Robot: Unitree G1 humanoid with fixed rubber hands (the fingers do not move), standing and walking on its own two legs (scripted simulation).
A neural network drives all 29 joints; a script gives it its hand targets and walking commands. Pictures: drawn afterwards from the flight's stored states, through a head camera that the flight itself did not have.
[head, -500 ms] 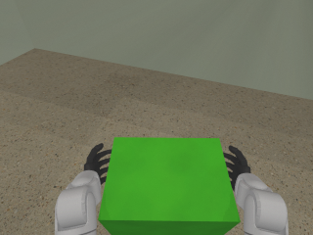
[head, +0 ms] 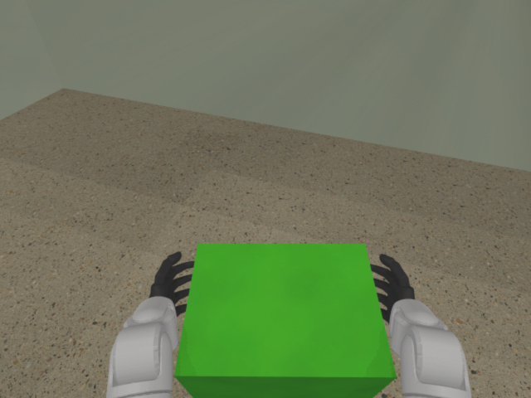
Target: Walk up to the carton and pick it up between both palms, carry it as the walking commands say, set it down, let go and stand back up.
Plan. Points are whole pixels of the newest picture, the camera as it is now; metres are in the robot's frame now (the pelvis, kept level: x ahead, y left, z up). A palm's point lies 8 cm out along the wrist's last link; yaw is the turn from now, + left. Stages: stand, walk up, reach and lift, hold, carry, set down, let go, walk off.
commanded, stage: carry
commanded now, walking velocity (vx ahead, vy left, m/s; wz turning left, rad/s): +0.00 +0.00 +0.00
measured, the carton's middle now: (280, 335) +0.26 +0.00 -0.03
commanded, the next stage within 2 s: hold in 1.06 s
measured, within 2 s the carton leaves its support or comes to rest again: neither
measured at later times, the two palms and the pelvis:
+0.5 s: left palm (181, 289) +0.30 +0.16 +0.03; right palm (397, 294) +0.29 -0.18 +0.04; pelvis +0.03 -0.01 +0.00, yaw +0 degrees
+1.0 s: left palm (182, 282) +0.31 +0.16 +0.04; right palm (395, 286) +0.31 -0.18 +0.04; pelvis +0.05 -0.01 +0.01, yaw +0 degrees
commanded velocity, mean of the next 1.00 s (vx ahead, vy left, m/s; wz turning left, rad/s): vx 0.00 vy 0.00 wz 0.00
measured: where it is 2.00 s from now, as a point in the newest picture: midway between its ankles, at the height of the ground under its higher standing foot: outside the picture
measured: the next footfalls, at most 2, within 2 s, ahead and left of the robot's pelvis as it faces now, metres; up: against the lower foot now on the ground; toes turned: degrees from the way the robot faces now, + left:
none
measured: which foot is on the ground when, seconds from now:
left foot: down 0.00-1.00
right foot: down 0.00-1.00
